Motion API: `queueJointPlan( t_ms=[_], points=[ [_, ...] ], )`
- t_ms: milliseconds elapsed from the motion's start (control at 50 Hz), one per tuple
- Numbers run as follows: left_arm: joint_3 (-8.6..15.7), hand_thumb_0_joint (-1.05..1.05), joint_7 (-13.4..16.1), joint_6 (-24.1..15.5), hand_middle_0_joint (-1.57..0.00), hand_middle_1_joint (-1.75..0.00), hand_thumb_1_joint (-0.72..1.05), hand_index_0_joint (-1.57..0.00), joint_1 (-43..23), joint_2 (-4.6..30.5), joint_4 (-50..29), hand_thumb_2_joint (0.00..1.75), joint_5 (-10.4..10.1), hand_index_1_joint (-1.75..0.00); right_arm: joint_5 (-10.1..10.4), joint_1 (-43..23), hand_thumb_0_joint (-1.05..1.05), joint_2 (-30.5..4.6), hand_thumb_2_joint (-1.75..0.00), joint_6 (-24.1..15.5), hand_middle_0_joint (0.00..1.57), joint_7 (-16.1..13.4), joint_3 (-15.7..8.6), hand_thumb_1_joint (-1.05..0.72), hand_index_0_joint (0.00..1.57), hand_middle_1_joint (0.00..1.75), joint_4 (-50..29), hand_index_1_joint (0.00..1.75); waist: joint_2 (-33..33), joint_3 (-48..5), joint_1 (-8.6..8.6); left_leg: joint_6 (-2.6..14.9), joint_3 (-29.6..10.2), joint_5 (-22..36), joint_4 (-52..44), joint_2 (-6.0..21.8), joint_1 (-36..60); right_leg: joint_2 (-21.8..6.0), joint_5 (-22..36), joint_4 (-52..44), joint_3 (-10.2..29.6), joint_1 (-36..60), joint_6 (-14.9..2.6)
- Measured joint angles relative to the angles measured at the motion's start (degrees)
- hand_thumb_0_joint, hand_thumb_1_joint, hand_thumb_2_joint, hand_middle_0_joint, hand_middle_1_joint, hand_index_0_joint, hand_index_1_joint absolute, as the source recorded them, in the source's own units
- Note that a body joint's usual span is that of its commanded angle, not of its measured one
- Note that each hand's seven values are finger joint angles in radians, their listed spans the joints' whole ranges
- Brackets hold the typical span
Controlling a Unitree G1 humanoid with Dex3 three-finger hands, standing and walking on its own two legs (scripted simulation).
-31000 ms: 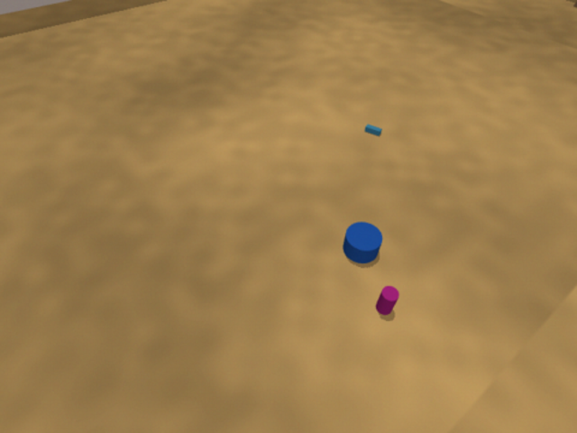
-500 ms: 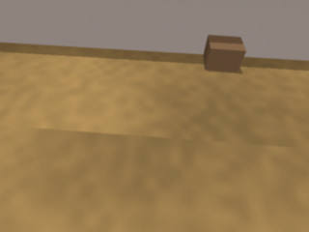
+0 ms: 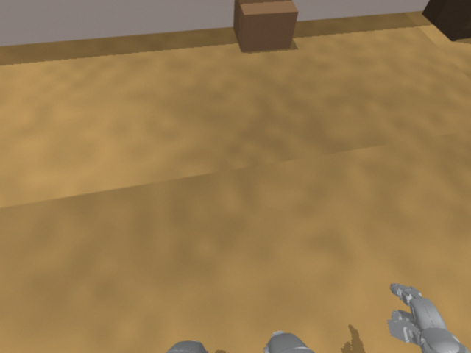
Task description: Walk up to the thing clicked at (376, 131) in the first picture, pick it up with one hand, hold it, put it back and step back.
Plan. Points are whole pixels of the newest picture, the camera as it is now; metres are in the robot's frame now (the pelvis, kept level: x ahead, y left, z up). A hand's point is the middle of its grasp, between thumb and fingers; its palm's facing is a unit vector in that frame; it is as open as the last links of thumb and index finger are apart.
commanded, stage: walk up
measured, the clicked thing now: out of the picture -0.99 -1.01 -0.75
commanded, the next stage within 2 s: none
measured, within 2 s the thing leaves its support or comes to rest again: neither
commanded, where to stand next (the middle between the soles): +0.05 -0.04 m, yaw -63 degrees
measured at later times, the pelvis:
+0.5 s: pelvis +0.02 +0.02 -0.01, yaw -26 degrees
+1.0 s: pelvis +0.01 +0.01 -0.01, yaw -45 degrees
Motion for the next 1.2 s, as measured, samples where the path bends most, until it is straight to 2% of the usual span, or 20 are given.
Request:
queueJointPlan(
  t_ms=[60, 120, 200, 280, 400, 440, 480, 500, 600, 660, 700, 740, 800, 860, 920, 1000, 1020, 1060, 1120, 1200],
  points=[
    [0.11, 0.01, -0.41, 0.18, -0.21, -0.3, 0.9, -0.2, -0.86, 0.76, -1.62, 0.89, -0.19, -0.3, 0.11, 3.05, 0.0, 1.3, -0.9, 0.46, 0.2, -0.1, 0.4, -0.91, 0.2, 0.3, -0.64, 0.3, 1.12, -0.29, -1.14, 0.88, 2.08, -0.1, -2.89, 2.75, 3.12, 0.74, -3.78, 11.43, -8.23, -4.74, -1.31],
    [0.75, 0.01, -2.39, 0.33, -0.21, -0.3, 0.9, -0.2, -1.31, 2.21, -3.27, 0.89, -0.97, -0.3, 0.39, 6.3, 0.0, 2.38, -0.9, 0.33, 0.2, -0.64, 1.03, -0.91, 0.2, 0.3, -0.95, 0.3, 0.22, -1.26, -2.34, 1.08, 4.96, 1.18, -6.88, 3.3, 6.0, -0.62, 2.31, 14.75, -10.83, -6.84, -2.34],
    [0.95, 0.01, -4.36, 0.87, -0.2, -0.3, 0.9, -0.2, -1.51, 2.73, -4.91, 0.89, -1.09, -0.3, 0.66, 9.64, 0.0, 2.1, -0.9, -0.24, 0.2, -0.99, 1.16, -0.91, 0.2, 0.3, -1.76, 0.3, -0.78, -1.8, -3.24, 1.6, 10.1, 0.62, -8.27, 2.67, 8.27, -3.09, 8.08, 9.93, -12.09, -6.02, -2.04],
    [0.37, 0.01, -5.42, 1.68, -0.2, -0.3, 0.9, -0.2, -2.23, 1.57, -5.64, 0.89, -0.89, -0.3, 0.58, 12.3, 0.0, 0.97, -0.9, -0.95, 0.2, -1.41, 0.64, -0.91, 0.2, 0.3, -3.15, 0.3, -0.15, -1.78, -4.28, 2.03, 15.13, -1.43, -6.92, 2.56, 8.91, -4.8, 8.99, 3.01, -14.7, -3.56, -2.01],
    [0.0, 0.01, -6.09, 1.46, -0.2, -0.3, 0.9, -0.2, -4.16, 0.19, -7.57, 0.89, -0.73, -0.3, 1.15, 15.31, 0.0, -0.13, -0.9, -1.05, 0.2, -2.14, -0.06, -0.91, 0.2, 0.3, -4.78, 0.3, 1.82, -1.05, -5.94, 1.08, 20.44, -7.06, 1.31, 5.24, 6.09, -3.83, 6.57, -5.77, -17.05, 1.76, -4.42],
    [-0.14, 0.01, -5.86, 0.68, -0.21, -0.3, 0.9, -0.2, -5.33, -0.74, -8.41, 0.89, -0.76, -0.3, 1.96, 15.44, 0.0, -0.38, -0.9, -0.35, 0.2, -2.33, -0.35, -0.91, 0.2, 0.3, -4.26, 0.3, 4.6, 0.82, -6.45, -1.13, 17.18, -7.11, 10.94, 8.52, 2.57, -1.19, 7.17, -6.16, -18.05, 2.81, -5.03],
    [-0.12, 0.01, -5.31, 0.22, -0.21, -0.3, 0.9, -0.2, -4.93, -0.7, -10.15, 0.89, -1.25, -0.3, 2.5, 15.18, 0.01, 0.61, -0.9, 0.46, 0.2, -2.33, 0.48, -0.91, 0.2, 0.3, -3.58, 0.3, 2.88, 1.19, -4.48, -4.16, 10.79, -13.29, 23.15, 5.47, -2.45, -0.75, 6.92, -4.89, -15.42, 2.22, -6.01],
    [-0.04, 0.01, -5.01, 0.41, -0.21, -0.3, 0.9, -0.2, -4.48, -0.78, -10.58, 0.89, -1.53, -0.3, 2.53, 14.92, 0.01, 1.13, -0.9, 0.56, 0.2, -2.24, 1.02, -0.91, 0.2, 0.3, -3.52, 0.3, 1.71, 1.02, -3.42, -4.69, 8.34, -15.82, 26.86, 3.94, -4.27, -0.6, 7.2, -5.03, -13.62, 2.09, -6.26],
    [-0.54, 0.01, -4.51, 1.87, -0.21, -0.3, 0.9, -0.2, -3.33, -1.75, -10.39, 0.89, -1.09, -0.3, 2.71, 14.54, 0.01, 1.44, -0.9, -1.14, 0.2, -2.04, 2.57, -0.91, 0.2, 0.3, -4.94, 0.3, 0.19, -0.72, -2.73, -3.03, 1.57, -11.06, 22.41, 4.55, -7.48, 1.19, 9.3, -8.17, -9.65, 2.81, -5.48],
    [-0.59, 0.01, -5.4, 2.14, -0.21, -0.3, 0.9, -0.2, -2.95, -1.95, -11.98, 0.89, -0.24, -0.3, 2.15, 14.55, 0.0, 0.82, -0.9, -2.01, 0.2, -3.4, 2.49, -0.91, 0.2, 0.3, -5.31, 0.3, -0.44, -1.3, -1.81, -2.18, 1.08, -8.78, 12.7, 4.3, -6.33, 2.19, 8.69, -6.35, -7.68, 1.49, -5.08],
    [-0.59, 0.01, -5.88, 2.51, -0.21, -0.3, 0.9, -0.2, -2.95, -1.6, -13.07, 0.89, -0.04, -0.3, 1.75, 14.88, 0.0, 0.35, -0.9, -2.95, 0.2, -4.4, 2.11, -0.91, 0.2, 0.3, -5.48, 0.3, -1.04, -1.52, -1.59, -1.62, 1.64, -1.99, 4.07, 3.43, -4.07, 2.74, 7.11, -2.93, -6.68, -0.31, -4.49],
    [0.11, 0.01, -5.81, 3.22, -0.21, -0.3, 0.9, -0.2, -3.61, -0.65, -13.08, 0.89, 0.06, -0.3, 0.79, 15.09, 0.0, 1.09, -0.9, -3.55, 0.2, -5.24, 1.93, -0.91, 0.2, 0.3, -5.33, 0.3, -3.84, -1.19, -1.36, -2.32, 3.6, 1.1, 3.81, 2.45, -3.67, 2.57, 3.11, 3.11, -4.68, -2.6, -4.15],
    [0.63, 0.01, -5.59, 4.25, -0.21, -0.3, 0.9, -0.2, -3.21, 0.25, -12.04, 0.89, 0.44, -0.3, 0.54, 15.16, 0.0, 1.05, -0.9, -3.25, 0.2, -5.33, 2.59, -0.91, 0.2, 0.3, -5.56, 0.3, -4.06, -1.42, -1.74, -2.26, 5.45, -0.54, 4.69, 5.23, -3.2, 3.67, -2.85, 18.48, -7.26, -7.62, -2.93],
    [1.5, 0.01, -6.64, 4.17, -0.21, -0.3, 0.9, -0.2, -2.37, 1.87, -10.89, 0.89, 0.03, -0.3, 0.35, 15.77, 0.0, 1.07, -0.9, -3.74, 0.2, -5.68, 2.51, -0.9, 0.2, 0.3, -6.07, 0.3, -3.94, -1.73, -2.28, -2.9, 6.56, 0.39, 2.42, 8.1, -2.03, 1.41, -0.79, 25.35, -8.66, -9.41, -2.56],
    [2.51, 0.01, -7.58, 3.7, -0.21, -0.3, 0.9, -0.2, -1.83, 2.87, -10.2, 0.89, -1.27, -0.3, -0.02, 17.14, 0.0, -0.23, -0.9, -4.42, 0.2, -5.23, 2.63, -0.9, 0.2, 0.3, -6.46, 0.3, -3.72, -2.2, -2.52, -3.85, 7.45, 1.0, 1.29, 9.97, -2.09, -2.2, 0.87, 19.6, -7.82, -7.7, -2.21],
    [2.43, 0.01, -7.34, 1.99, -0.21, -0.3, 0.9, -0.2, -0.46, 2.98, -8.5, 0.89, -2.32, -0.3, -0.77, 17.77, 0.0, -3.43, -0.9, -4.05, 0.2, -3.7, 2.3, -0.9, 0.2, 0.3, -7.11, 0.3, -2.2, -2.65, -2.66, -4.48, 9.18, -0.95, 4.49, 12.6, -3.12, -5.92, -1.64, 4.76, -9.17, -2.04, -2.22],
    [2.24, 0.01, -6.93, 1.36, -0.21, -0.3, 0.9, -0.2, 0.07, 2.88, -7.81, 0.89, -2.37, -0.3, -0.78, 17.76, 0.0, -4.25, -0.9, -3.73, 0.2, -3.31, 2.12, -0.9, 0.2, 0.3, -7.34, 0.3, -1.41, -2.93, -2.82, -4.47, 9.29, -2.09, 6.53, 13.54, -3.83, -6.04, -0.01, 0.4, -10.33, 0.02, -2.32],
    [1.92, 0.01, -5.82, -0.04, -0.21, -0.3, 0.9, -0.2, 0.45, 1.5, -5.97, 0.89, -2.1, -0.3, -0.48, 17.04, 0.0, -6.01, -0.9, -2.64, 0.2, -2.94, 1.38, -0.9, 0.2, 0.3, -7.18, 0.3, 2.68, -2.17, -3.61, -1.93, 6.46, -4.67, 13.28, 16.39, -6.19, -3.43, 2.47, -0.85, -12.18, 1.65, -0.59],
    [0.62, 0.01, -4.52, -1.04, -0.21, -0.3, 0.9, -0.2, 2.49, -0.01, -5.05, 0.89, -1.41, -0.3, 0.24, 15.58, 0.0, -5.42, -0.9, -0.42, 0.2, -3.24, 1.31, -0.91, 0.2, 0.3, -5.38, 0.3, 3.52, -2.96, -2.84, -1.38, 2.28, -11.93, 24.76, 11.07, -9.93, -2.95, 0.76, 2.07, -10.4, 0.84, -0.59],
    [-1.08, 0.01, -3.15, -1.65, -0.21, -0.3, 0.9, -0.2, 4.39, -1.42, -3.87, 0.89, -1.61, -0.3, 1.17, 13.76, 0.01, -4.12, -0.9, -0.96, 0.2, -2.59, 2.36, -0.91, 0.2, 0.3, -4.59, 0.3, 4.78, -3.67, -1.7, -1.03, 2.03, -10.26, 26.58, 7.03, -12.8, -2.04, 1.93, 0.17, -7.73, 1.13, -1.02]
  ],
)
